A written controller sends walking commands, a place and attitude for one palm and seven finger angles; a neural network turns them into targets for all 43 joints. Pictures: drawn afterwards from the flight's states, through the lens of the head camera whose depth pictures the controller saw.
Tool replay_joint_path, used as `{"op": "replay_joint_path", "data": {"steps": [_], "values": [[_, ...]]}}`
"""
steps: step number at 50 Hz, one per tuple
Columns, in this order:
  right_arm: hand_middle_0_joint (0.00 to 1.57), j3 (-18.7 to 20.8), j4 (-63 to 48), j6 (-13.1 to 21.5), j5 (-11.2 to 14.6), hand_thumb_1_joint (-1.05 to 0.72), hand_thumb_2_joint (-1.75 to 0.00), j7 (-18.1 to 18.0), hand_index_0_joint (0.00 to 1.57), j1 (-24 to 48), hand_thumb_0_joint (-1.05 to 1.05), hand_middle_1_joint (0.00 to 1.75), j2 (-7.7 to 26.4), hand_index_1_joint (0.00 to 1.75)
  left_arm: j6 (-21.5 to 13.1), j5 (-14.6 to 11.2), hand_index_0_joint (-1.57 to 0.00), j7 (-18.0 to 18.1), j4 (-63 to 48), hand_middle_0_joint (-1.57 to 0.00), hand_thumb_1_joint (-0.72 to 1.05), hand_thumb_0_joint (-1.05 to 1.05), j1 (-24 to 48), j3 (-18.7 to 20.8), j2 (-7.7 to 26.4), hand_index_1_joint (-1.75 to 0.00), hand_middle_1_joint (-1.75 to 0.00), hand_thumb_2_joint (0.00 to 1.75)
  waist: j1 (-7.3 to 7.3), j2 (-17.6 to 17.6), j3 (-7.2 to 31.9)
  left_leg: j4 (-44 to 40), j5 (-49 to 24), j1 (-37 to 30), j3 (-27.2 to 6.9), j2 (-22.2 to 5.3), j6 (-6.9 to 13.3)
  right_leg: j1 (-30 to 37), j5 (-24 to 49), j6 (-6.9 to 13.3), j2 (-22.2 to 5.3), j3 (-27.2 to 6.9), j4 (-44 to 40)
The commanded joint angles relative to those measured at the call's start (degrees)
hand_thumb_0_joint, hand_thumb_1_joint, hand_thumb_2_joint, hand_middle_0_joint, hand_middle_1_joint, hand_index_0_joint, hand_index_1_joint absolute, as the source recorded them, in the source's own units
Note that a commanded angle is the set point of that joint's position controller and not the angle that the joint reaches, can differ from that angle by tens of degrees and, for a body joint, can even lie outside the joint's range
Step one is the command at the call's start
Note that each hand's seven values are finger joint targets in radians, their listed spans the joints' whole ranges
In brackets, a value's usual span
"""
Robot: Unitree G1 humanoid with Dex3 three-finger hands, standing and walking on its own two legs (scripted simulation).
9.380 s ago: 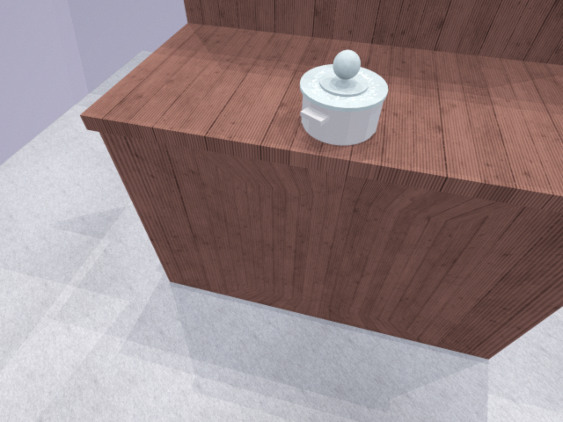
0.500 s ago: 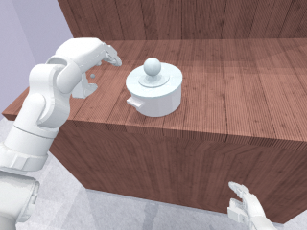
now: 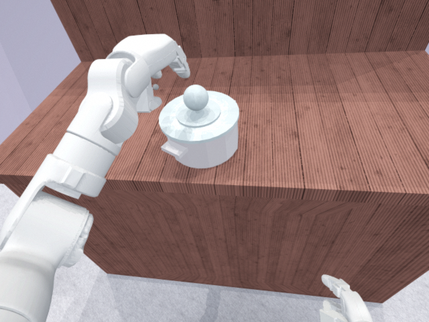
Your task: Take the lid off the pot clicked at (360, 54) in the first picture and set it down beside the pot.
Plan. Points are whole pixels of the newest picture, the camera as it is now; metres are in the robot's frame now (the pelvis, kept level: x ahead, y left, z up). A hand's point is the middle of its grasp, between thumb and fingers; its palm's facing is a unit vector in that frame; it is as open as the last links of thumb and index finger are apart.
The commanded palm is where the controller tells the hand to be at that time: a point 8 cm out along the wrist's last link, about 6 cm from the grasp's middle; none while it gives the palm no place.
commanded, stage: move the open hand above the knob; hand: left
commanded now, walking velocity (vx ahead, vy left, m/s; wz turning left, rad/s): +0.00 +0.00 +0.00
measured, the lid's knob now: (195, 97) +0.52 +0.05 +0.17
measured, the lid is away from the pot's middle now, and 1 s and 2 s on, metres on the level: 0.00 0.00 0.00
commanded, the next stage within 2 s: lower the open fingers around the knob in 1.10 s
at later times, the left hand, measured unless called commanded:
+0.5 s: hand (191, 65) +0.49 +0.05 +0.25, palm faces -0.20 -0.02 -0.98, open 10.1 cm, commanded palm +0.48 +0.06 +0.31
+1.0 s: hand (184, 67) +0.49 +0.06 +0.25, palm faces -0.19 -0.02 -0.98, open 10.1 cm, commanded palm +0.47 +0.07 +0.31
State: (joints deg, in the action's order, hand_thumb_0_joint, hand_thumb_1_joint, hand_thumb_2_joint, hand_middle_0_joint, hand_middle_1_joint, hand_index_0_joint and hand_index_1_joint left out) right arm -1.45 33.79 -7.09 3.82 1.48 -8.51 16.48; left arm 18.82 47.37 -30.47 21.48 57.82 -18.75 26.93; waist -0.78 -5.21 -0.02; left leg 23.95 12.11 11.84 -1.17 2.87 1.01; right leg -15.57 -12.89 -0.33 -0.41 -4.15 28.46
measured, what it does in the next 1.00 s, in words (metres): stands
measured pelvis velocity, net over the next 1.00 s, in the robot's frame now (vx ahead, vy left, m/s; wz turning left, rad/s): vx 0.02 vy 0.01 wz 0.01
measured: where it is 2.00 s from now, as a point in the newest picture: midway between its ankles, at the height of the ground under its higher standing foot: outside the picture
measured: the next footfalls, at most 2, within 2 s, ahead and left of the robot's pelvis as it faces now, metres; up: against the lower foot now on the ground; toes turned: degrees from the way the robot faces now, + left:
none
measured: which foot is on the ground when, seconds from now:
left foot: down 0.00-1.00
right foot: down 0.00-1.00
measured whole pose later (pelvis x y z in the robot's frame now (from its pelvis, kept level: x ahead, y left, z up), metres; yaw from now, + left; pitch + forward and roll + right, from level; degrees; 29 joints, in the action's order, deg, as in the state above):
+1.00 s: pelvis +0.02 +0.01 +0.00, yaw +0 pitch +4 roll +1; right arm -0.8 35.9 -6.1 2.7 1.3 -10.7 15.0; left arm 21.1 50.1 -27.8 46.5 75.9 -22.2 15.3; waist -2.4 -3.6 2.0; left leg 22.2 12.5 13.5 -1.2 3.7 2.2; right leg -16.9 -13.2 -1.3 -1.4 -4.1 26.2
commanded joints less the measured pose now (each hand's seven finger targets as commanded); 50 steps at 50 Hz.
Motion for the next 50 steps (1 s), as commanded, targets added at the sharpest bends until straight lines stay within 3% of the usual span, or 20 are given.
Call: {"op": "replay_joint_path", "data": {"steps": [1,5,6,8,11,16,18,20,21,24,26,28,31,33,34,37,40,42,44,50], "values": [[0.20,2.10,-8.50,2.78,0.60,-0.90,-0.90,-0.18,0.20,6.62,0.00,0.30,5.43,0.30,0.64,0.94,-0.86,3.03,-2.79,-0.86,-0.41,0.00,31.27,6.25,8.58,-0.08,-0.08,1.68,-0.38,8.31,19.31,-2.29,-8.68,-4.24,2.83,0.88,2.15,7.84,12.71,2.32,1.35,4.92,-3.69],[0.20,1.84,-7.73,3.17,0.15,-0.90,-0.90,-0.58,0.20,5.96,0.00,0.30,4.88,0.30,1.05,3.12,-0.86,3.61,-0.02,-0.86,-0.41,0.00,39.46,6.31,9.47,-0.08,-0.08,1.68,-0.60,9.23,21.57,-2.63,-9.37,-4.76,2.64,1.03,2.25,8.70,13.88,2.34,1.53,4.47,-3.23],[0.20,2.20,-8.04,3.23,0.29,-0.90,-0.90,-0.42,0.20,5.55,0.00,0.30,4.99,0.30,0.64,1.76,-0.86,3.79,-0.15,-0.86,-0.41,0.00,38.99,4.35,6.56,-0.08,-0.08,1.68,-1.19,7.30,22.80,-2.02,-9.80,-5.67,2.37,1.17,2.32,8.51,14.21,2.51,1.49,4.64,-3.25],[0.20,2.18,-7.29,3.58,-0.19,-0.90,-0.90,-0.55,0.20,4.81,0.00,0.30,4.79,0.30,0.95,3.55,-0.86,4.03,2.58,-0.86,-0.41,0.00,41.60,7.09,9.74,-0.08,-0.08,1.68,-0.80,9.93,24.24,-2.03,-11.26,-5.25,2.37,1.14,2.49,10.27,16.59,2.45,1.66,4.14,-2.98],[0.20,2.37,-6.26,3.03,0.09,-0.90,-0.90,-0.51,0.20,3.07,0.00,0.30,5.25,0.30,1.67,2.19,-0.86,3.92,9.24,-0.86,-0.41,0.00,39.92,3.41,3.56,-0.08,-0.08,1.68,-1.92,10.24,21.44,-2.17,-11.34,-4.01,2.64,1.11,2.37,8.52,17.64,2.41,1.43,4.76,-3.47],[0.20,2.55,-5.92,3.30,-0.33,-0.90,-0.90,-0.50,0.20,1.89,0.00,0.30,4.99,0.30,1.67,2.73,-0.86,4.18,10.33,-0.86,-0.41,0.00,46.47,1.37,0.43,-0.08,-0.08,1.68,-2.79,8.38,23.91,-1.58,-13.44,-6.00,2.15,1.39,2.49,7.85,19.56,2.68,1.75,4.87,-3.02],[0.20,2.38,-4.83,3.42,-0.68,-0.90,-0.90,-0.74,0.20,0.84,0.00,0.30,4.83,0.30,2.18,4.42,-0.86,4.39,13.71,-0.86,-0.41,0.00,50.24,3.24,2.90,-0.08,-0.08,1.68,-2.92,10.83,24.40,-1.97,-13.37,-5.20,2.17,1.35,2.53,8.60,20.22,2.53,1.97,4.66,-2.94],[0.20,2.09,-3.79,3.34,-0.57,-0.90,-0.90,-1.05,0.20,0.07,0.00,0.30,4.76,0.30,2.65,4.70,-0.86,4.68,18.37,-0.86,-0.41,0.00,52.16,2.03,0.94,-0.08,-0.08,1.68,-3.63,11.41,23.01,-2.40,-12.18,-4.06,2.49,1.37,2.41,7.46,19.69,2.41,1.96,4.75,-3.06],[0.20,2.62,-3.75,3.33,-0.81,-0.90,-0.90,-1.11,0.20,-1.14,0.00,0.30,5.15,0.30,2.21,3.46,-0.86,5.17,17.95,-0.86,-0.41,0.00,50.80,2.97,0.46,-0.08,-0.08,1.68,-3.30,10.48,24.07,-2.19,-13.65,-4.68,2.23,1.31,2.50,8.14,20.86,2.60,1.78,4.90,-3.13],[0.20,2.41,-4.27,3.68,-1.29,-0.90,-0.90,-0.94,0.20,-0.80,0.00,0.30,4.65,0.30,2.08,6.12,-0.86,5.32,18.39,-0.86,-0.41,0.00,52.22,4.74,3.57,-0.08,-0.08,1.68,-2.20,11.18,27.87,-1.92,-16.88,-4.80,2.23,1.22,2.55,10.96,24.03,2.72,1.64,4.25,-1.91],[0.20,2.77,-4.02,3.06,-1.18,-0.90,-0.90,-0.77,0.20,-2.04,0.00,0.30,5.02,0.30,2.31,5.13,-0.86,5.39,21.87,-0.86,-0.41,0.00,48.28,3.43,0.04,-0.08,-0.08,1.68,-2.61,11.98,25.64,-2.01,-17.85,-4.14,2.48,1.05,2.60,9.91,24.68,2.69,1.62,4.78,-2.65],[0.20,2.54,-4.65,3.16,-1.37,-0.90,-0.90,-0.81,0.20,-1.07,0.00,0.30,4.94,0.30,2.31,6.19,-0.86,5.28,20.29,-0.86,-0.41,0.00,50.73,6.05,4.19,-0.08,-0.08,1.68,-1.97,13.69,26.19,-2.42,-16.70,-3.34,2.91,1.12,2.74,11.53,25.09,2.38,1.46,4.27,-2.55],[0.20,2.97,-4.93,3.09,-1.27,-0.90,-0.90,-0.62,0.20,-1.69,0.00,0.30,4.84,0.30,1.91,5.38,-0.86,5.07,18.47,-0.86,-0.41,0.00,50.22,3.01,0.10,-0.08,-0.08,1.68,-2.43,10.92,26.98,-1.85,-20.46,-5.24,2.66,0.98,2.89,10.49,26.71,2.60,1.41,4.47,-2.54],[0.20,2.92,-5.85,3.43,-1.31,-0.90,-0.90,-0.41,0.20,-0.61,0.00,0.30,4.47,0.30,1.44,5.93,-0.86,4.97,14.54,-0.86,-0.41,0.00,52.25,3.74,1.79,-0.08,-0.08,1.68,-2.16,10.82,29.09,-1.52,-21.38,-6.78,2.37,0.97,2.95,11.09,26.79,2.63,1.58,4.20,-2.14],[0.20,3.00,-5.90,3.67,-1.20,-0.90,-0.90,-0.21,0.20,-0.66,0.00,0.30,4.20,0.30,1.51,5.82,-0.86,4.79,14.31,-0.86,-0.41,0.00,51.87,2.49,0.21,-0.08,-0.08,1.68,-2.24,10.65,28.72,-1.23,-21.80,-7.22,2.33,0.99,3.01,10.30,26.73,2.62,1.68,4.25,-2.15],[0.20,2.97,-5.81,3.51,-1.28,-0.90,-0.90,-0.21,0.20,-0.65,0.00,0.30,4.69,0.30,1.72,4.91,-0.86,5.07,13.56,-0.86,-0.41,0.00,49.70,6.28,4.00,-0.08,-0.08,1.68,-1.31,12.18,28.87,-1.63,-21.31,-6.57,2.41,1.10,3.00,12.11,27.25,2.45,1.60,4.35,-2.55],[0.20,2.70,-5.02,3.17,-0.73,-0.90,-0.90,-0.29,0.20,-0.34,0.00,0.30,4.39,0.30,2.70,5.48,-0.86,5.00,17.54,-0.86,-0.41,0.00,49.16,1.88,-0.85,-0.08,-0.08,1.68,-2.34,12.92,22.45,-2.46,-16.83,-4.74,2.87,0.99,2.87,7.92,23.06,2.50,1.77,5.06,-3.09],[0.20,2.88,-5.80,3.31,-0.74,-0.90,-0.90,-0.06,0.20,0.63,0.00,0.30,4.31,0.30,1.93,4.24,-0.86,4.87,13.27,-0.86,-0.41,0.00,50.42,0.31,-2.70,-0.08,-0.08,1.68,-2.51,10.22,25.10,-2.09,-17.54,-7.29,2.07,1.01,2.71,7.70,22.02,2.60,1.76,4.97,-3.09],[0.20,2.83,-5.61,3.89,-0.95,-0.90,-0.90,-0.24,0.20,0.75,0.00,0.30,4.16,0.30,1.78,4.99,-0.86,5.16,12.45,-0.86,-0.41,0.00,52.14,2.54,0.71,-0.08,-0.08,1.68,-2.23,9.98,27.94,-1.44,-18.68,-8.41,1.62,1.08,2.82,8.87,22.90,2.85,1.79,4.68,-2.46],[0.20,2.46,-4.30,3.39,-0.75,-0.90,-0.90,-0.63,0.20,0.73,0.00,0.30,4.05,0.30,2.61,4.64,-0.86,5.70,18.17,-0.86,-0.41,0.00,51.65,1.26,-2.03,-0.08,-0.08,1.68,-2.78,11.36,22.23,-2.57,-13.50,-5.78,1.92,1.08,2.40,5.83,18.46,2.89,1.77,5.47,-3.22]]}}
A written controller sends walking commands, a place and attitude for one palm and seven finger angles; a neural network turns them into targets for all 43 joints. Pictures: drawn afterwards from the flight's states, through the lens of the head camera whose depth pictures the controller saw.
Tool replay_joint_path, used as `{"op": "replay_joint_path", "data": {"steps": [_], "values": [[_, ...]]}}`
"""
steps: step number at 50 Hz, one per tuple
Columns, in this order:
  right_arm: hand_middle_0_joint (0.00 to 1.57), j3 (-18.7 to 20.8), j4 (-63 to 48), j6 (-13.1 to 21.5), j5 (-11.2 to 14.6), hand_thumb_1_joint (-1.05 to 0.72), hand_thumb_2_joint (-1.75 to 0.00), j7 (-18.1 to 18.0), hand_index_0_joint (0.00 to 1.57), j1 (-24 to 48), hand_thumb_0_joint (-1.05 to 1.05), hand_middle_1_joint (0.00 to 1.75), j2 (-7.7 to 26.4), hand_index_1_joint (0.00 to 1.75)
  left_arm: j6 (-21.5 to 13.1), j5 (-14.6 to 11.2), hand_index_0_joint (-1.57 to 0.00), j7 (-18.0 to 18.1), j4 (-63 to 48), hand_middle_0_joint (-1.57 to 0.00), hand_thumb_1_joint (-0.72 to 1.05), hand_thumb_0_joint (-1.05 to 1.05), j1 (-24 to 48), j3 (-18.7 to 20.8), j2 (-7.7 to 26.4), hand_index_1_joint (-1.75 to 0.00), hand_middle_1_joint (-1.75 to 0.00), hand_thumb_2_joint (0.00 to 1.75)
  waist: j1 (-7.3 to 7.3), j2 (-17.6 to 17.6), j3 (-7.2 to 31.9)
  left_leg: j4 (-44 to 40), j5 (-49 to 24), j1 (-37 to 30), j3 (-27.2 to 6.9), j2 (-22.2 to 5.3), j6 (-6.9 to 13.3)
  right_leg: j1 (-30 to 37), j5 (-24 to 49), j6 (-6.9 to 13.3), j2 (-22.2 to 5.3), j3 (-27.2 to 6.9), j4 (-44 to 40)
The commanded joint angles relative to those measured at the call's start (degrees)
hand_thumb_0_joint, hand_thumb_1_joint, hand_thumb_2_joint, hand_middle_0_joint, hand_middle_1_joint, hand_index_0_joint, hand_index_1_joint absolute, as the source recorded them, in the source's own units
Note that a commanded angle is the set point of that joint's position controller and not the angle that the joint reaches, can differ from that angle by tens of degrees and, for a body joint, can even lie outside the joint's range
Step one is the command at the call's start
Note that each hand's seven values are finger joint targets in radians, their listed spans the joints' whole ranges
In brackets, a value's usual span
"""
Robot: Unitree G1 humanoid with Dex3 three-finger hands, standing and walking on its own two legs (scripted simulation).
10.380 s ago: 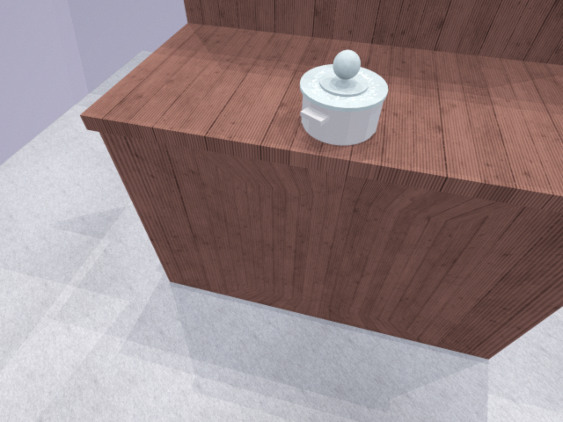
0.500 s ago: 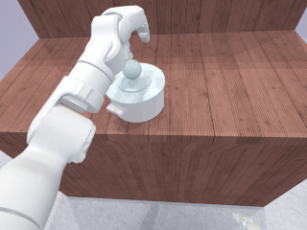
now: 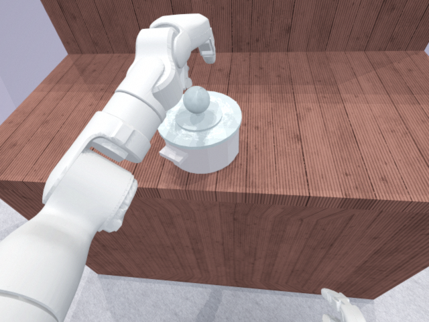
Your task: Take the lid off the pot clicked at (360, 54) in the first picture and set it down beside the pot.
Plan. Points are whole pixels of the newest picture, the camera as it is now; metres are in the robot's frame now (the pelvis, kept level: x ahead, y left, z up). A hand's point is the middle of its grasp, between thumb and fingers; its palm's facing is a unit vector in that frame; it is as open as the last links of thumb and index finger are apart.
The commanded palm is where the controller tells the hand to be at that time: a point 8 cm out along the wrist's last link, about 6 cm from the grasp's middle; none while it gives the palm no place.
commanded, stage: move the open hand above the knob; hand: left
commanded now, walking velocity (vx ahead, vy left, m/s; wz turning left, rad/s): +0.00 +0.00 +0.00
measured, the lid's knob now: (196, 99) +0.49 +0.04 +0.16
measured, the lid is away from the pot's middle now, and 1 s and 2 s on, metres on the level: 0.00 0.00 0.00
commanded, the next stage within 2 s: lower the open fingers around the knob in 0.10 s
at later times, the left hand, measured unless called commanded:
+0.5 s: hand (188, 77) +0.46 +0.04 +0.23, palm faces -0.23 -0.05 -0.97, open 10.2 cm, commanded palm +0.44 +0.06 +0.29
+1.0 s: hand (187, 97) +0.45 +0.05 +0.20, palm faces -0.27 -0.03 -0.96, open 10.3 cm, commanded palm +0.44 +0.05 +0.25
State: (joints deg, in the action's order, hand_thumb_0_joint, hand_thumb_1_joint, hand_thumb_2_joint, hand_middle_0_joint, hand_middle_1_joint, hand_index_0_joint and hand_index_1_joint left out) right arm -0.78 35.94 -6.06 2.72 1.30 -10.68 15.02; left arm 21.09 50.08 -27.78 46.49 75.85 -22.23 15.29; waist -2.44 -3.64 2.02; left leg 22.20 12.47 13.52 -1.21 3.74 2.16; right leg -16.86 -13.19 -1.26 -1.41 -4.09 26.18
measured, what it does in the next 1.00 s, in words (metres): stands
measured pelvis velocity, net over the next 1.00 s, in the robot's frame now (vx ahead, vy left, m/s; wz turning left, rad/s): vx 0.00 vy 0.00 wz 0.00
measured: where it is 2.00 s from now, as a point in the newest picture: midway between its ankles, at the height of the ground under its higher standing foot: outside the picture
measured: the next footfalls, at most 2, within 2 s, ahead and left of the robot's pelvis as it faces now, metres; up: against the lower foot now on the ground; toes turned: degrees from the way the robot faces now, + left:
none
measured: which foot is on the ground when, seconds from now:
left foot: down 0.00-1.00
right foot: down 0.00-1.00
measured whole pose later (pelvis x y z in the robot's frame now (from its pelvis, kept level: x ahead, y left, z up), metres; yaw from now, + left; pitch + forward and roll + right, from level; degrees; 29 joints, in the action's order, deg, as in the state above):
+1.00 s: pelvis +0.00 +0.00 +0.00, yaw +0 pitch +3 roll +1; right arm -0.8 35.6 -7.8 3.1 1.4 -10.1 14.9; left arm 20.8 48.7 -26.4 45.2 68.6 -23.2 14.4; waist -2.7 -3.5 1.9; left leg 23.4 12.8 13.5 -1.4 3.5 1.9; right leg -16.7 -13.4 -1.0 -1.2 -3.8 27.1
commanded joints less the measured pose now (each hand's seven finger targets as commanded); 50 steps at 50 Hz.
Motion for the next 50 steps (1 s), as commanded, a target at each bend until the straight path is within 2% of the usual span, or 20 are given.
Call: {"op": "replay_joint_path", "data": {"steps": [1,2,6,8,10,11,13,16,22,25,26,27,31,32,36,43,45,47,49,50], "values": [[0.20,2.05,-6.50,2.23,0.24,-0.90,-0.90,-0.41,0.20,2.44,0.00,0.30,5.88,0.30,-0.07,0.75,-0.86,3.14,-7.04,-0.86,-0.41,0.00,32.13,4.77,8.66,-0.08,-0.08,1.68,-1.15,8.20,21.27,-0.40,-15.19,-7.93,1.79,0.22,1.27,7.41,19.80,3.97,2.55,5.33,-0.99],[0.20,1.77,-6.85,2.12,0.13,-0.90,-0.90,-0.47,0.20,3.39,0.00,0.30,5.71,0.30,-0.15,1.56,-0.86,3.06,-8.17,-0.86,-0.41,0.00,33.65,5.96,11.24,-0.08,-0.08,1.68,-0.82,9.17,22.54,-0.76,-14.34,-7.80,1.74,0.17,1.09,8.60,19.35,3.81,2.54,5.22,-0.81],[0.20,2.00,-6.71,1.86,0.14,-0.90,-0.90,-0.48,0.20,2.65,0.00,0.30,5.83,0.30,-0.26,1.22,-0.86,2.93,-6.54,-0.86,-0.41,0.00,32.08,5.00,9.13,-0.08,-0.08,1.68,-1.22,8.94,21.95,-0.33,-15.81,-7.42,1.59,0.18,1.24,8.39,20.80,4.03,2.40,5.23,-0.94],[0.20,1.66,-7.38,1.86,0.08,-0.90,-0.90,-0.65,0.20,4.00,0.00,0.30,5.63,0.30,-0.46,2.28,-0.86,2.70,-8.77,-0.86,-0.41,0.00,34.50,6.28,12.15,-0.08,-0.08,1.68,-0.83,10.06,23.73,-0.66,-14.48,-7.44,1.85,0.29,1.28,9.95,20.48,3.82,2.35,4.83,-0.68],[0.20,1.71,-7.21,2.01,0.25,-0.90,-0.90,-0.48,0.20,3.77,0.00,0.30,5.29,0.30,-0.34,2.52,-0.86,2.53,-8.29,-0.86,-0.41,0.00,34.36,4.00,9.42,-0.08,-0.08,1.68,-1.16,8.56,22.69,-0.18,-16.49,-8.18,1.72,0.25,1.27,8.41,21.26,4.04,2.50,5.16,-0.42],[0.20,2.07,-6.99,1.75,0.22,-0.90,-0.90,-0.37,0.20,2.59,0.00,0.30,5.75,0.30,-0.19,0.30,-0.86,2.59,-6.13,-0.86,-0.41,0.00,31.29,4.39,7.66,-0.08,-0.08,1.68,-1.46,9.01,22.15,0.06,-17.67,-7.87,1.28,0.15,1.26,8.15,21.79,4.06,2.48,5.34,-0.90],[0.20,1.86,-7.24,1.69,0.03,-0.90,-0.90,-0.42,0.20,3.41,0.00,0.30,5.97,0.30,0.10,1.29,-0.86,2.44,-6.40,-0.86,-0.41,0.00,30.69,7.66,12.39,-0.08,-0.08,1.68,-0.47,10.36,22.34,-0.38,-15.35,-7.05,1.77,0.21,1.35,9.51,20.91,3.90,2.45,5.03,-0.79],[0.20,2.11,-7.41,1.48,0.18,-0.90,-0.90,-0.29,0.20,2.69,0.00,0.30,6.00,0.30,-0.36,0.10,-0.86,2.47,-7.58,-0.86,-0.41,0.00,29.90,4.71,8.09,-0.08,-0.08,1.68,-0.99,8.77,22.16,-0.11,-16.73,-7.60,1.59,0.12,1.35,8.50,21.30,4.03,2.44,5.40,-0.80],[0.20,2.11,-8.20,1.64,0.14,-0.90,-0.90,0.07,0.20,3.50,0.00,0.30,6.06,0.30,-0.76,0.71,-0.86,2.39,-13.11,-0.86,-0.41,0.00,29.54,8.48,13.84,-0.08,-0.08,1.68,0.25,9.96,24.84,-0.32,-17.57,-8.15,1.72,0.22,1.38,12.24,23.60,3.78,2.51,4.87,-0.60],[0.20,2.04,-7.65,1.41,0.55,-0.90,-0.90,-0.06,0.20,3.11,0.00,0.30,5.90,0.30,-0.16,0.91,-0.86,2.29,-8.65,-0.86,-0.41,0.00,26.08,6.00,11.01,-0.08,-0.08,1.68,-0.33,11.15,20.35,-0.64,-15.11,-6.55,2.19,0.23,1.61,9.63,21.52,3.68,2.73,5.19,-1.07],[0.20,2.34,-7.74,1.28,0.39,-0.90,-0.90,-0.06,0.20,2.76,0.00,0.30,6.33,0.30,-0.53,-0.40,-0.86,2.40,-9.40,-0.86,-0.41,0.00,24.91,6.16,10.17,-0.08,-0.08,1.68,-0.29,10.25,20.33,-0.50,-15.52,-6.66,2.16,0.31,1.68,9.85,22.09,3.81,2.50,5.29,-1.34],[0.20,2.11,-8.05,1.24,0.43,-0.90,-0.90,-0.10,0.20,3.57,0.00,0.30,6.17,0.30,-0.71,0.38,-0.86,2.54,-11.23,-0.86,-0.41,0.00,26.40,7.76,13.07,-0.08,-0.08,1.68,0.06,10.25,21.92,-0.84,-14.88,-7.05,2.04,0.15,1.47,10.88,21.36,3.67,2.60,5.04,-0.95],[0.20,2.59,-8.24,1.76,0.41,-0.90,-0.90,0.06,0.20,3.24,0.00,0.30,5.91,0.30,-1.03,-0.20,-0.86,2.69,-13.50,-0.86,-0.41,0.00,26.43,5.23,9.92,-0.08,-0.08,1.68,-0.52,7.56,23.08,0.10,-16.72,-9.16,1.65,0.20,1.65,9.70,22.02,3.98,2.65,5.09,-0.87],[0.20,2.23,-8.16,1.68,0.41,-0.90,-0.90,0.04,0.20,3.67,0.00,0.30,5.90,0.30,-0.92,0.43,-0.86,2.79,-12.85,-0.86,-0.41,0.00,26.37,7.06,12.74,-0.08,-0.08,1.68,-0.13,8.99,23.20,-0.16,-15.95,-8.47,1.48,0.21,1.48,10.52,21.59,3.85,2.84,5.09,-0.66],[0.20,2.52,-7.90,1.54,0.58,-0.90,-0.90,0.19,0.20,3.42,0.00,0.30,6.01,0.30,-0.77,-0.57,-0.86,2.76,-12.14,-0.86,-0.41,0.00,23.43,5.06,9.50,-0.08,-0.08,1.68,-0.54,8.72,21.89,0.07,-15.99,-8.20,1.69,0.31,1.51,9.74,22.05,3.90,2.65,5.17,-0.80],[0.20,2.01,-7.95,1.07,0.60,-0.90,-0.90,-0.17,0.20,4.91,0.00,0.30,5.75,0.30,-0.70,0.20,-0.86,2.90,-12.80,-0.86,-0.41,0.00,25.11,5.43,11.06,-0.08,-0.08,1.68,-0.72,8.79,21.10,-0.17,-13.14,-7.54,2.01,0.51,1.45,9.44,20.36,3.72,2.76,4.93,-0.70],[0.20,2.17,-7.33,1.05,0.75,-0.90,-0.90,-0.12,0.20,4.37,0.00,0.30,5.51,0.30,-0.41,0.57,-0.86,2.99,-10.29,-0.86,-0.41,0.00,23.87,2.96,7.91,-0.08,-0.08,1.68,-1.22,8.95,20.02,-0.02,-12.71,-7.82,1.78,0.29,1.25,7.40,18.79,3.82,3.05,5.41,-0.57],[0.20,2.07,-7.59,0.67,0.57,-0.90,-0.90,-0.03,0.20,4.52,0.00,0.30,5.92,0.30,-0.65,0.32,-0.86,3.29,-10.07,-0.86,-0.41,0.00,21.56,5.38,10.03,-0.08,-0.08,1.68,-0.54,8.96,20.90,-0.07,-12.97,-7.42,1.83,0.21,1.08,8.40,18.92,3.87,2.90,5.43,-0.39],[0.20,1.96,-7.21,0.38,0.69,-0.90,-0.90,-0.14,0.20,4.24,0.00,0.30,5.59,0.30,-0.26,0.33,-0.86,3.32,-7.33,-0.86,-0.41,0.00,21.66,2.38,6.21,-0.08,-0.08,1.68,-1.37,9.27,18.27,-0.10,-11.44,-6.30,1.87,0.33,1.10,6.39,17.55,3.87,3.01,5.79,-0.58],[0.20,1.85,-6.93,0.11,0.74,-0.90,-0.90,-0.24,0.20,4.15,0.00,0.30,5.87,0.30,-0.22,0.40,-0.86,3.59,-7.12,-0.86,-0.41,0.00,22.17,3.67,7.87,-0.08,-0.08,1.68,-1.25,10.19,18.55,-0.52,-10.28,-5.79,1.98,0.19,1.02,6.91,16.76,3.70,3.01,5.66,-0.68]]}}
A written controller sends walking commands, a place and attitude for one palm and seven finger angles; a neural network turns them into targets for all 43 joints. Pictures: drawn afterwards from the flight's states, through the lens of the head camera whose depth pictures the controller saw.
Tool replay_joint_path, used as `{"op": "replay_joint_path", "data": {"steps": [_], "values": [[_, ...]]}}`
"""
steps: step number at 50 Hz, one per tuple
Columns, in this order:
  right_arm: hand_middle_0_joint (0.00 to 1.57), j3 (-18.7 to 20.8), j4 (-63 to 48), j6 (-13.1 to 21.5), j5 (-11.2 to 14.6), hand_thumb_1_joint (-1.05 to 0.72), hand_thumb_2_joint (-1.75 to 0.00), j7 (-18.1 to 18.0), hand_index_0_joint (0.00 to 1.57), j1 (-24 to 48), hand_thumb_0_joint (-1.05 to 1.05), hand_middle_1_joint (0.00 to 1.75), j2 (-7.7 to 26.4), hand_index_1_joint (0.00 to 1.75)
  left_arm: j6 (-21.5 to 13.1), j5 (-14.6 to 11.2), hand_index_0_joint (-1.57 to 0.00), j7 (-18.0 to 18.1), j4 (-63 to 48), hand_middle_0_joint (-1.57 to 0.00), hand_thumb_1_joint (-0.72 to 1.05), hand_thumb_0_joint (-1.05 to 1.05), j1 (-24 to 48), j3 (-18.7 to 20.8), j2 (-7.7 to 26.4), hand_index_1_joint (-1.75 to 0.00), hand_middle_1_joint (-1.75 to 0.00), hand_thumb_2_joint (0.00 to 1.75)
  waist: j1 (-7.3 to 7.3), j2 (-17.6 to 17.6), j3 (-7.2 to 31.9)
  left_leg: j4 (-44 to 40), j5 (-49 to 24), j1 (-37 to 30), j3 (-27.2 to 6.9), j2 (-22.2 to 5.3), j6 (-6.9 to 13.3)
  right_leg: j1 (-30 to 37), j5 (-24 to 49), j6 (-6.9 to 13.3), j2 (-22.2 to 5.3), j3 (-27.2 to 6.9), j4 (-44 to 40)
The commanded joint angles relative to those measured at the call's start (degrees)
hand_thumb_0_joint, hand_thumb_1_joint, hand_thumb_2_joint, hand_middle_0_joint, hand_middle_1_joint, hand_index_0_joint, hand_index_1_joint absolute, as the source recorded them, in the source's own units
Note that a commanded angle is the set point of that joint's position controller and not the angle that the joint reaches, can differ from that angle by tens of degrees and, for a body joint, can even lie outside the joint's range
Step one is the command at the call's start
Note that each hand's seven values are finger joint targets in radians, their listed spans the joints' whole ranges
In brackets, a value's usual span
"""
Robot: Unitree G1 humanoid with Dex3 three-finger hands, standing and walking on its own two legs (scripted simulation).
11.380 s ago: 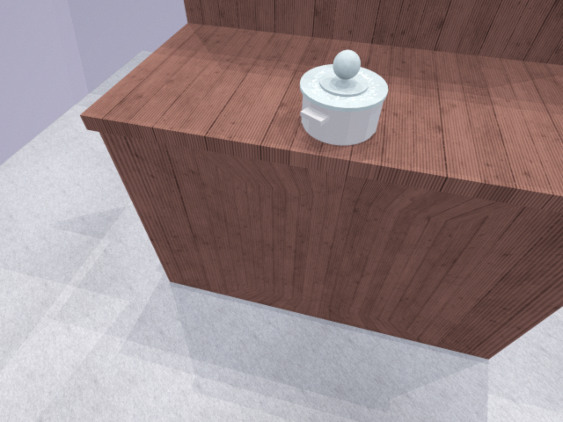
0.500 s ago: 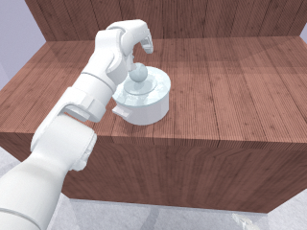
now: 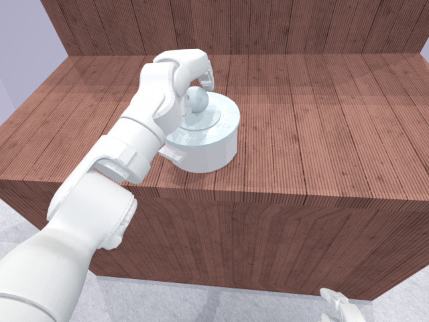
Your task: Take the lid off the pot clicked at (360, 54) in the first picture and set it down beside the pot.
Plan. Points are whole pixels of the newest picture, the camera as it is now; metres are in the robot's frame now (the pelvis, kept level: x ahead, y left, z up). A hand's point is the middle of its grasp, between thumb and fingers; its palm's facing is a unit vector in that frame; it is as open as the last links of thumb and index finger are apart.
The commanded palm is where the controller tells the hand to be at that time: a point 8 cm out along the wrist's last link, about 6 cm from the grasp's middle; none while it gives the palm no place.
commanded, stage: lower the open fingers around the knob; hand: left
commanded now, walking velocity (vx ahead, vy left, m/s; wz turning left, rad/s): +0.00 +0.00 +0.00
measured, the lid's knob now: (195, 100) +0.50 +0.04 +0.17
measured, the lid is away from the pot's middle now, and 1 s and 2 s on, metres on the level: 0.00 0.00 0.00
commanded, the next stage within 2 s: close the fingers and squeeze the knob in 0.44 s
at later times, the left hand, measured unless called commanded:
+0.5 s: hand (191, 104) +0.46 +0.04 +0.19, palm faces -0.30 -0.01 -0.95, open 10.3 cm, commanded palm +0.45 +0.04 +0.24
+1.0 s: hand (193, 105) +0.46 +0.04 +0.18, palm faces -0.32 -0.02 -0.95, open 9.3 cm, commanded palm +0.44 +0.05 +0.24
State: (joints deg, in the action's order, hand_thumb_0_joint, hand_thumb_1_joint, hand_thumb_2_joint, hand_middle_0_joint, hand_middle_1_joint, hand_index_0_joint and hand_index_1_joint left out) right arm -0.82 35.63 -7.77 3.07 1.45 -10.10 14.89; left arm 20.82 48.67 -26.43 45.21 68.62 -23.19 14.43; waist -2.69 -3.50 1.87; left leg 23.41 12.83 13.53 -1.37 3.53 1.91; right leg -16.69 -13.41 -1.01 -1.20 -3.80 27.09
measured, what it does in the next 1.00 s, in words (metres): stands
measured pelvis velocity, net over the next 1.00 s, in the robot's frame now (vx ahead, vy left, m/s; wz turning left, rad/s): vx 0.01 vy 0.00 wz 0.00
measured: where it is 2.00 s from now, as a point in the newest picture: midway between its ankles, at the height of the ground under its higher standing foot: outside the picture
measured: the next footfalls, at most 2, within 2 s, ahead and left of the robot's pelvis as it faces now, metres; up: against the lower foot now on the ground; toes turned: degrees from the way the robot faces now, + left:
none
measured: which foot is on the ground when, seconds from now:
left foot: down 0.00-1.00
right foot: down 0.00-1.00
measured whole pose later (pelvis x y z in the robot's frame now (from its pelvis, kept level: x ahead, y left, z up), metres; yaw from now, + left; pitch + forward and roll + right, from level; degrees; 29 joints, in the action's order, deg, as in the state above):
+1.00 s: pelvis +0.01 +0.00 +0.00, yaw +0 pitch +4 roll +1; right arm -0.5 36.8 -8.2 2.5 1.4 -10.5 14.7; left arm 20.9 48.1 -25.8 46.5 67.0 -23.8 12.7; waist -2.9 -4.3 2.0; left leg 23.5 13.5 13.4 -1.6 3.5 1.8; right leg -16.6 -14.2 -0.9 -1.2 -3.5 27.3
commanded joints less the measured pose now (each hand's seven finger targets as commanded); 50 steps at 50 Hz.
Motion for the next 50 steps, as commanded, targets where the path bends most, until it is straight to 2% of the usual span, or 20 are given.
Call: {"op": "replay_joint_path", "data": {"steps": [1,6,8,11,14,16,19,21,23,27,28,29,31,34,35,42,45,46,48,50], "values": [[0.20,2.19,-6.80,1.83,0.15,-0.90,-0.90,-0.61,0.20,3.28,0.00,0.30,6.24,0.30,-0.37,1.13,-0.86,2.53,-6.51,-0.86,-0.41,0.00,29.36,5.06,8.43,-0.08,-0.08,1.68,-1.04,8.96,19.22,-1.57,-11.06,-6.18,2.10,0.46,1.42,6.83,17.45,3.62,2.57,5.36,-1.76],[0.20,2.42,-6.63,2.02,-0.09,-0.90,-0.90,-0.53,0.20,2.65,0.00,0.30,6.10,0.30,-0.49,0.74,-0.86,2.93,-6.17,-0.86,-0.41,0.00,29.05,3.94,6.33,-0.08,-0.08,1.68,-1.22,8.09,21.41,-0.96,-13.37,-7.17,1.83,0.52,1.43,7.41,19.61,3.75,2.68,5.31,-1.17],[0.20,2.08,-6.77,2.09,-0.16,-0.90,-0.90,-0.64,0.20,3.02,0.00,0.30,5.98,0.30,-0.32,1.21,-0.86,2.94,-5.26,-0.86,-0.41,0.00,28.35,5.69,8.59,-0.08,-0.08,1.68,-0.73,10.66,21.51,-1.16,-12.87,-5.97,2.01,0.66,1.54,9.07,20.58,3.44,2.72,5.03,-1.11],[0.20,2.59,-7.12,2.08,0.04,-0.90,-0.90,-0.41,0.20,3.05,0.00,0.30,5.91,0.30,-0.56,0.23,-0.86,2.53,-7.19,-0.86,-0.41,0.00,26.88,2.19,4.10,-0.08,-0.08,1.68,-1.37,9.46,21.51,-0.55,-15.25,-7.21,2.08,0.68,1.76,8.18,22.64,3.49,2.60,5.09,-1.23],[0.20,2.26,-6.20,1.80,0.12,-0.90,-0.90,-0.56,0.20,2.67,0.00,0.30,6.18,0.30,0.04,0.98,-0.86,2.66,-4.90,-0.86,-0.41,0.00,26.87,4.22,6.94,-0.08,-0.08,1.68,-1.26,10.61,19.23,-1.15,-12.63,-5.69,2.58,0.73,1.69,7.78,20.88,3.20,2.84,5.17,-1.41],[0.20,2.56,-6.57,1.91,-0.01,-0.90,-0.90,-0.59,0.20,2.73,0.00,0.30,6.12,0.30,-0.38,-0.06,-0.86,2.70,-6.39,-0.86,-0.41,0.00,26.74,3.05,4.90,-0.08,-0.08,1.68,-1.35,8.62,19.86,-0.79,-13.02,-6.31,2.45,0.89,1.84,7.50,21.08,3.43,2.56,5.13,-1.52],[0.20,2.46,-6.46,2.11,-0.06,-0.90,-0.90,-0.55,0.20,2.76,0.00,0.30,6.04,0.30,-0.38,0.94,-0.86,2.81,-7.51,-0.86,-0.41,0.00,27.32,5.26,8.24,-0.08,-0.08,1.68,-0.79,9.75,21.80,-0.64,-14.84,-7.14,2.29,0.73,1.83,9.26,22.93,3.37,2.76,4.92,-0.92],[0.20,2.77,-6.90,2.09,-0.06,-0.90,-0.90,-0.35,0.20,2.65,0.00,0.30,6.04,0.30,-0.71,-0.01,-0.86,2.67,-9.50,-0.86,-0.41,0.00,27.13,3.90,6.36,-0.08,-0.08,1.68,-1.02,9.18,23.15,-0.36,-15.82,-7.66,2.00,0.75,1.81,9.88,23.87,3.45,2.59,4.98,-0.96],[0.20,2.66,-6.37,1.85,0.15,-0.90,-0.90,-0.16,0.20,2.97,0.00,0.30,5.78,0.30,-0.32,0.72,-0.86,2.52,-9.02,-0.86,-0.41,0.00,28.27,2.03,4.71,-0.08,-0.08,1.68,-1.54,9.33,20.89,-0.65,-14.56,-7.79,2.18,0.60,1.71,7.89,22.43,3.40,2.97,5.31,-1.12],[0.20,2.41,-5.96,1.66,0.10,-0.90,-0.90,-0.29,0.20,3.16,0.00,0.30,6.14,0.30,-0.19,0.39,-0.86,2.80,-7.97,-0.86,-0.41,0.00,28.00,3.42,6.11,-0.08,-0.08,1.68,-1.28,8.57,21.05,-0.77,-14.38,-7.52,2.08,0.63,1.52,7.91,22.03,3.51,2.91,5.37,-0.88],[0.20,2.46,-6.28,1.73,0.18,-0.90,-0.90,-0.09,0.20,3.55,0.00,0.30,5.77,0.30,-0.11,0.59,-0.79,2.74,-8.83,-0.79,-0.23,0.00,28.82,1.57,4.04,-0.08,-0.08,1.20,-1.55,8.05,21.19,-0.56,-14.67,-8.03,1.96,0.69,1.50,7.43,22.02,3.58,2.90,5.33,-0.75],[0.20,2.47,-6.28,1.74,0.21,-0.90,-0.90,-0.01,0.20,3.47,0.00,0.30,5.66,0.30,0.00,0.40,-0.80,2.74,-8.64,-0.80,-0.22,0.00,27.83,1.43,3.65,-0.08,-0.08,1.20,-1.40,9.08,21.13,-0.42,-15.35,-8.03,1.69,0.65,1.57,7.53,22.27,3.58,2.99,5.54,-0.69],[0.20,2.78,-6.28,1.77,-0.18,-0.90,-0.90,-0.12,0.20,3.05,0.00,0.30,6.25,0.30,-0.23,-0.30,-0.72,2.96,-9.59,-0.72,-0.19,0.00,27.26,4.45,6.23,-0.28,-0.28,1.20,-0.91,8.52,22.60,-0.04,-17.02,-8.41,1.66,0.67,1.62,8.99,24.14,3.67,2.69,5.28,-0.74],[0.20,2.32,-5.86,1.42,0.30,-0.90,-0.90,0.03,0.20,3.74,0.00,0.30,5.64,0.30,0.31,0.56,-0.68,2.64,-7.31,-0.68,-0.16,0.00,28.45,0.51,2.57,-0.43,-0.43,1.20,-1.83,9.46,19.56,-0.49,-14.92,-7.58,1.83,0.61,1.44,6.55,22.03,3.55,3.04,5.68,-0.75],[0.20,2.32,-5.56,1.31,0.27,-0.90,-0.90,-0.04,0.20,3.72,0.00,0.30,5.71,0.30,0.43,0.49,-0.67,2.76,-6.75,-0.67,-0.15,0.00,28.74,1.33,3.48,-0.46,-0.46,1.19,-1.72,9.63,19.23,-0.65,-14.00,-7.46,1.86,0.57,1.42,6.33,21.11,3.52,3.03,5.73,-0.93],[0.20,2.13,-5.93,1.83,-0.34,-0.90,-0.90,-0.52,0.20,3.78,0.00,0.30,5.70,0.30,-0.47,0.62,-0.64,2.92,-8.50,-0.64,-0.07,0.00,30.88,4.76,7.70,-0.65,-0.65,1.17,-0.99,9.48,23.70,-0.50,-15.32,-7.75,1.74,0.92,1.46,9.99,23.91,3.50,2.57,5.12,-0.35],[0.20,2.21,-5.62,1.75,-0.02,-0.90,-0.90,-0.44,0.20,3.50,0.00,0.30,5.47,0.30,-0.12,1.15,-0.64,2.71,-6.61,-0.64,-0.03,0.00,30.17,2.37,4.93,-0.71,-0.71,1.15,-1.51,10.27,21.02,-0.43,-15.50,-7.50,2.05,0.82,1.57,8.09,23.80,3.43,2.79,5.39,-0.60],[0.20,2.59,-6.06,1.79,-0.16,-0.90,-0.90,-0.38,0.20,3.34,0.00,0.30,5.74,0.30,-0.68,-0.09,-0.64,2.72,-9.53,-0.64,-0.02,0.00,30.36,2.29,4.02,-0.73,-0.73,1.15,-1.52,8.76,22.44,-0.28,-17.10,-8.53,1.66,0.74,1.58,8.51,24.60,3.65,2.53,5.36,-0.53],[0.20,2.41,-6.30,2.33,-0.49,-0.90,-0.90,-0.25,0.20,3.59,0.00,0.30,5.55,0.30,-0.75,1.12,-0.64,3.05,-10.55,-0.64,0.01,0.00,30.74,6.02,9.15,-0.76,-0.76,1.13,-0.52,8.46,24.77,0.07,-18.20,-9.40,1.31,0.74,1.62,10.39,25.58,3.72,2.74,5.01,-0.14],[0.20,2.38,-6.15,2.12,-0.06,-0.90,-0.90,-0.07,0.20,3.79,0.00,0.30,5.44,0.30,-0.42,1.18,-0.65,2.83,-9.52,-0.65,0.03,0.00,28.91,4.28,7.14,-0.79,-0.79,1.12,-0.72,9.59,23.23,-0.11,-18.46,-8.45,1.91,0.72,1.54,10.14,26.19,3.50,2.70,5.13,-0.12]]}}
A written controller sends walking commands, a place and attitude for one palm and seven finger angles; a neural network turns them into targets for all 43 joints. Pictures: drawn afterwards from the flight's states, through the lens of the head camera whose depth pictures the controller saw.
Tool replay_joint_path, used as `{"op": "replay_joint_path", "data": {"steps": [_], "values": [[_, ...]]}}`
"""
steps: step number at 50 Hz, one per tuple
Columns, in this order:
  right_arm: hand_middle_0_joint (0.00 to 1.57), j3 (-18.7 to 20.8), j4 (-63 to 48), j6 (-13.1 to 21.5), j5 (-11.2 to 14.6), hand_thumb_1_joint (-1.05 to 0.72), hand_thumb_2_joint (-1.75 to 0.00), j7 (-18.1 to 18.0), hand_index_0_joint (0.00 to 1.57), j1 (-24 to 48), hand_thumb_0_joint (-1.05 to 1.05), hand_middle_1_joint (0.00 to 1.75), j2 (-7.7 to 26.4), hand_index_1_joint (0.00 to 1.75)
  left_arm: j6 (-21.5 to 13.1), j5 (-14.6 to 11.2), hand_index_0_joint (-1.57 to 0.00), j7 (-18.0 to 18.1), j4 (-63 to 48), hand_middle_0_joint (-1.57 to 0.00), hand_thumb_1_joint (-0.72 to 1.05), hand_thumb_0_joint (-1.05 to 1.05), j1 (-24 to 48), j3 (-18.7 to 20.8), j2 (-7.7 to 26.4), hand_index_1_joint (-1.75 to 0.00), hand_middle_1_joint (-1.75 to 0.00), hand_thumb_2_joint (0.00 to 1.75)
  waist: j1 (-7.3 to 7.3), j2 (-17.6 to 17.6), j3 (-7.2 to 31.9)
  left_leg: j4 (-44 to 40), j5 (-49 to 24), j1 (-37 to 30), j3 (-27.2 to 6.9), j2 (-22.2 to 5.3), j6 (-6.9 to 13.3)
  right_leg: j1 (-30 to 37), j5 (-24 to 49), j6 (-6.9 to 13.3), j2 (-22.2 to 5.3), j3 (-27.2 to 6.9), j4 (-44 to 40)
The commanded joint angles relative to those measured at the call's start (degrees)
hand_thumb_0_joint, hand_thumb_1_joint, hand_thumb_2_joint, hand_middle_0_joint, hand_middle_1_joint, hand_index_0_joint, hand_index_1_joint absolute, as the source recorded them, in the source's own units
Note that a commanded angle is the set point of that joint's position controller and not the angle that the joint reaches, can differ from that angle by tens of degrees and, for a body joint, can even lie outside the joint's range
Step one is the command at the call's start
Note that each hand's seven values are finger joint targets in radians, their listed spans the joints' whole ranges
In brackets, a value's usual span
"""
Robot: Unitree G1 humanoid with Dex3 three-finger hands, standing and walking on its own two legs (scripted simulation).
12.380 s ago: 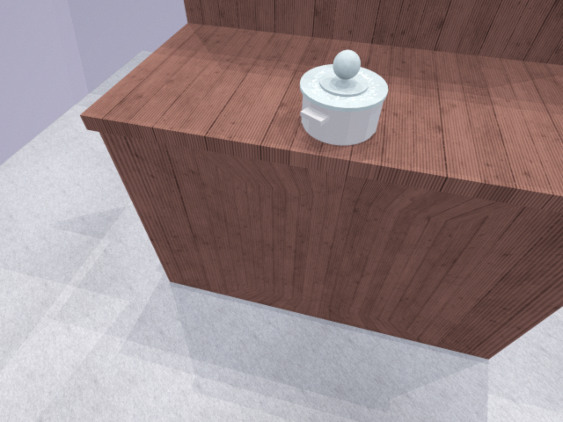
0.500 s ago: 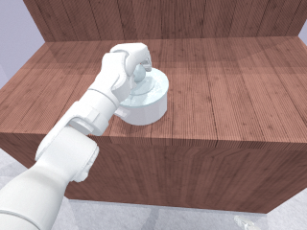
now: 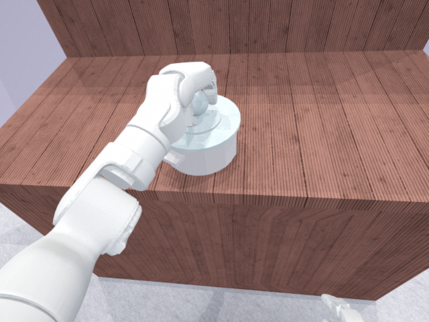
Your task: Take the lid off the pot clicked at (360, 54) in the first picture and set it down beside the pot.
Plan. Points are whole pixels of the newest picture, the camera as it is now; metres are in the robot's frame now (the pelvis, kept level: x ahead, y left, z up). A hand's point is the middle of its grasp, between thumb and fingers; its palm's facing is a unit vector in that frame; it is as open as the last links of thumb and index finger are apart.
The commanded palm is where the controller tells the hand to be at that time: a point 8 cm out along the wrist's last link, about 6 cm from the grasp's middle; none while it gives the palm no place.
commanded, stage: close the fingers and squeeze the knob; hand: left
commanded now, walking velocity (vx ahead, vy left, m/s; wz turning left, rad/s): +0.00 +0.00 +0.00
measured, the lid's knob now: (195, 102) +0.49 +0.03 +0.17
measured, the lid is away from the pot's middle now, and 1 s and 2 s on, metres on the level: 0.00 0.00 0.02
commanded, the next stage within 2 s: lift the lid straight up in 0.96 s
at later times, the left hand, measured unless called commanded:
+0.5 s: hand (192, 107) +0.46 +0.04 +0.18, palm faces -0.32 -0.01 -0.95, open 7.9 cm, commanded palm +0.44 +0.04 +0.24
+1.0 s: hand (190, 109) +0.45 +0.04 +0.18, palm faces -0.31 -0.01 -0.95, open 7.9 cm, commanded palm +0.44 +0.04 +0.24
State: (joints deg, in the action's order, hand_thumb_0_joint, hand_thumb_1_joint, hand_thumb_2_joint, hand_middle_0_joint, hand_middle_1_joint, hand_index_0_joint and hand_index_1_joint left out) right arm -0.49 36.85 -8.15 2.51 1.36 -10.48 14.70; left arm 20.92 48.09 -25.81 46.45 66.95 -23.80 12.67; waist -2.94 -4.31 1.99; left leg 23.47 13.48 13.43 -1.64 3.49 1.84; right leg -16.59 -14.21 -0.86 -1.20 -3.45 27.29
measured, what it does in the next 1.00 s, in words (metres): stands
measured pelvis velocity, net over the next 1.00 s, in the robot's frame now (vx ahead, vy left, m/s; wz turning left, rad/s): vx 0.00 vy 0.00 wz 0.01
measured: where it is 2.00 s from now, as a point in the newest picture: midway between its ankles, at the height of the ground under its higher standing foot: outside the picture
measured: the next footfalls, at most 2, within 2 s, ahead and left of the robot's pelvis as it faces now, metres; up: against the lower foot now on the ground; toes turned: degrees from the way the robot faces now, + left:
none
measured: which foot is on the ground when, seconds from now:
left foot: down 0.00-1.00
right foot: down 0.00-1.00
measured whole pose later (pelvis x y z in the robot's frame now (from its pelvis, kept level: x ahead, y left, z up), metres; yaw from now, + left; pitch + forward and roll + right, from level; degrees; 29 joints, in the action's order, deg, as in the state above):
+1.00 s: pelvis +0.00 +0.00 +0.00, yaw +0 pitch +4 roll +1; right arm -0.4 36.7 -8.8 2.9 2.2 -9.1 14.9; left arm 22.0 47.8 -25.1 43.0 65.1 -25.2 12.9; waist -2.5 -4.7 1.7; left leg 23.3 13.7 13.1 -2.0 3.4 1.8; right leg -16.0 -14.4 -0.8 -1.2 -3.0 26.9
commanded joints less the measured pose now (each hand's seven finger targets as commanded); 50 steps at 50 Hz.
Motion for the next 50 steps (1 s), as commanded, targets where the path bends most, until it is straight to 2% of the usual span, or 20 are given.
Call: {"op": "replay_joint_path", "data": {"steps": [1,4,6,8,10,12,15,18,21,23,26,28,31,33,36,37,39,42,44,50], "values": [[0.20,2.32,-7.80,2.46,0.43,-0.90,-0.90,0.23,0.20,4.06,0.00,0.30,5.80,0.30,-0.87,0.54,-0.65,2.08,-11.28,-0.65,0.05,0.00,28.89,3.29,6.03,-0.80,-0.80,1.11,-0.56,9.44,22.73,0.17,-20.58,-8.44,1.84,0.80,1.71,9.42,27.42,3.56,2.55,4.93,-0.48],[0.20,2.14,-7.28,2.14,0.55,-0.90,-0.90,0.31,0.20,4.34,0.00,0.30,5.79,0.30,-0.44,1.65,-0.66,2.55,-11.81,-0.66,0.09,0.00,31.59,3.96,7.88,-0.84,-0.84,1.09,-0.82,9.92,22.11,-0.31,-18.17,-8.70,2.02,0.56,1.56,8.68,25.37,3.44,2.87,5.02,-0.58],[0.20,2.42,-7.78,2.22,0.56,-0.90,-0.90,0.45,0.20,4.37,0.00,0.30,5.80,0.30,-0.68,0.22,-0.67,2.64,-12.71,-0.67,0.11,0.00,30.03,2.41,5.18,-0.86,-0.86,1.07,-0.89,8.92,22.93,0.05,-19.52,-9.34,1.58,0.53,1.64,8.42,25.48,3.60,2.71,5.09,-0.68],[0.20,2.09,-7.18,2.03,0.56,-0.90,-0.90,0.27,0.20,4.23,0.00,0.30,5.94,0.30,-0.30,1.08,-0.68,2.99,-11.51,-0.68,0.14,0.00,31.23,4.80,8.62,-0.88,-0.88,1.05,-0.68,10.17,22.38,-0.61,-16.73,-8.41,1.88,0.55,1.56,8.99,24.28,3.46,2.94,5.08,-0.83],[0.20,2.13,-6.91,2.13,0.79,-0.90,-0.90,0.18,0.20,4.22,0.00,0.30,5.69,0.30,-0.09,0.94,-0.69,2.84,-10.87,-0.69,0.17,0.00,31.63,1.97,5.40,-0.90,-0.90,1.02,-1.30,9.72,21.67,-0.58,-15.95,-8.65,2.03,0.65,1.59,7.53,23.45,3.38,2.96,5.17,-0.91],[0.20,2.14,-6.90,2.24,0.38,-0.90,-0.90,0.06,0.20,4.10,0.00,0.30,6.04,0.30,-0.52,1.18,-0.70,3.20,-11.60,-0.70,0.20,0.00,32.00,5.37,9.22,-0.92,-0.92,1.00,-0.64,8.98,23.76,-0.48,-17.10,-9.07,1.79,0.51,1.46,9.06,24.28,3.51,2.85,4.94,-0.57],[0.20,2.14,-6.79,2.22,0.64,-0.90,-0.90,0.16,0.20,4.00,0.00,0.30,5.72,0.30,-0.11,1.06,-0.72,2.94,-10.94,-0.72,0.24,0.00,32.06,2.04,5.31,-0.94,-0.94,0.96,-1.21,9.99,22.56,-0.42,-17.26,-8.86,1.90,0.61,1.59,8.12,24.72,3.37,2.90,5.16,-0.76],[0.20,2.01,-6.62,2.13,0.41,-0.90,-0.90,-0.07,0.20,3.88,0.00,0.30,6.11,0.30,-0.16,1.45,-0.73,3.06,-9.65,-0.72,0.27,0.00,31.93,5.51,9.35,-0.94,-0.93,0.96,-0.86,10.50,23.07,-0.18,-17.52,-7.95,2.22,0.77,1.73,9.78,26.24,3.35,2.75,4.70,-0.79],[0.20,2.38,-6.79,2.18,0.44,-0.90,-0.90,-0.01,0.20,3.60,0.00,0.30,6.20,0.30,-0.46,0.36,-0.72,2.67,-10.78,-0.70,0.27,0.00,30.81,3.13,5.86,-0.92,-0.91,1.01,-1.13,9.91,23.29,-0.04,-19.60,-8.76,1.83,0.63,1.77,9.22,27.11,3.48,2.63,5.02,-0.66],[0.20,1.96,-6.75,2.07,0.43,-0.90,-0.90,-0.05,0.20,4.10,0.00,0.30,6.04,0.30,-0.03,1.37,-0.72,2.61,-8.65,-0.70,0.28,0.00,30.80,4.86,8.57,-0.92,-0.91,1.02,-0.79,11.23,22.01,-0.35,-17.46,-7.42,2.08,0.79,1.73,9.62,26.19,3.31,2.78,4.87,-0.83],[0.20,2.34,-6.95,2.20,0.35,-0.90,-0.90,-0.05,0.20,3.73,0.00,0.30,6.12,0.30,-0.44,0.30,-0.73,2.41,-11.27,-0.70,0.30,0.00,30.95,3.43,6.12,-0.92,-0.91,1.04,-0.98,9.00,23.08,0.05,-20.35,-8.90,1.84,0.81,1.84,9.31,27.89,3.48,2.47,4.93,-0.66],[0.20,2.21,-7.55,2.68,0.18,-0.90,-0.90,0.21,0.20,4.48,0.00,0.30,5.73,0.30,-0.47,1.56,-0.74,2.47,-13.46,-0.71,0.32,0.00,31.45,6.17,10.22,-0.93,-0.91,1.05,-0.16,9.73,26.16,0.60,-22.27,-9.91,1.67,0.77,1.91,11.87,30.02,3.40,2.58,4.40,-0.22],[0.20,2.52,-7.43,2.14,0.64,-0.90,-0.90,0.45,0.20,4.39,0.00,0.30,5.87,0.30,-0.40,0.04,-0.75,2.15,-13.15,-0.72,0.35,0.00,29.83,2.42,5.04,-0.93,-0.92,1.06,-0.96,9.91,23.13,0.11,-21.42,-9.31,1.73,0.61,1.79,9.63,28.19,3.40,2.54,5.04,-0.72],[0.20,2.31,-7.63,2.18,0.57,-0.90,-0.90,0.60,0.20,5.01,0.00,0.30,5.72,0.30,-0.27,1.11,-0.76,2.39,-14.34,-0.72,0.37,0.00,30.85,3.89,7.54,-0.93,-0.92,1.06,-0.52,9.46,24.30,0.29,-21.05,-10.09,1.73,0.54,1.74,10.02,27.87,3.41,2.78,4.85,-0.53],[0.20,2.56,-8.14,2.36,0.50,-0.90,-0.90,0.84,0.20,5.32,0.00,0.30,5.72,0.30,-0.37,-0.01,-0.77,2.57,-16.53,-0.73,0.41,0.00,29.76,3.10,5.92,-0.94,-0.93,1.07,-0.53,7.90,25.07,0.88,-23.00,-10.72,1.37,0.60,1.77,10.06,28.81,3.55,2.50,4.83,-0.41],[0.20,2.22,-7.86,2.27,0.45,-0.90,-0.90,0.88,0.20,5.49,0.00,0.30,5.53,0.30,-0.15,0.55,-0.77,2.63,-15.64,-0.73,0.42,0.00,29.38,4.98,8.53,-0.94,-0.93,1.08,-0.06,9.44,25.52,0.35,-21.69,-10.14,1.45,0.54,1.60,11.25,28.28,3.39,2.75,4.94,-0.39],[0.20,1.89,-7.53,1.86,0.83,-0.90,-0.90,0.70,0.20,5.71,0.00,0.30,5.50,0.30,0.49,0.83,-0.77,2.41,-12.64,-0.74,0.44,0.00,29.19,2.73,6.37,-0.95,-0.94,1.08,-0.70,11.17,21.86,-0.12,-19.19,-7.99,2.08,0.77,1.68,9.87,27.71,3.27,2.74,5.07,-0.76],[0.20,1.97,-7.66,2.00,0.56,-0.90,-0.90,0.45,0.20,5.75,0.00,0.30,5.72,0.30,-0.15,0.83,-0.78,2.68,-14.97,-0.75,0.48,0.00,30.21,5.42,9.67,-0.95,-0.94,1.09,-0.23,10.07,24.82,0.03,-20.28,-9.31,1.67,0.62,1.63,11.33,28.02,3.37,2.69,4.84,-0.39],[0.20,1.99,-7.78,2.11,0.77,-0.90,-0.90,0.74,0.20,6.11,0.00,0.30,5.31,0.30,0.07,1.25,-0.79,2.40,-15.34,-0.75,0.50,0.00,30.57,2.73,6.88,-0.96,-0.95,1.10,-0.59,9.04,24.20,0.39,-21.67,-10.04,1.40,0.54,1.53,10.00,28.02,3.49,2.74,5.01,-0.18],[0.20,2.06,-7.63,1.90,0.76,-0.90,-0.90,0.78,0.20,5.93,0.00,0.30,5.31,0.30,0.25,1.03,-0.80,2.46,-15.52,-0.77,0.55,0.00,30.88,2.49,6.28,-0.97,-0.96,1.11,-0.66,9.08,24.32,0.48,-21.56,-10.18,1.53,0.62,1.58,9.85,28.00,3.44,2.76,5.02,-0.36]]}}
